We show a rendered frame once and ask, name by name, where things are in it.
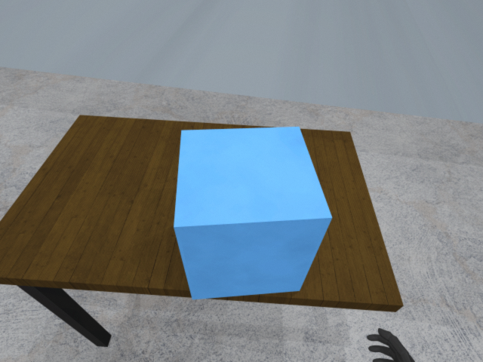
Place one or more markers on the table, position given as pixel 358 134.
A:
pixel 99 215

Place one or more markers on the carton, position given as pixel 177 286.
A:
pixel 250 213

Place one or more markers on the right robot hand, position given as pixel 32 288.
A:
pixel 395 350

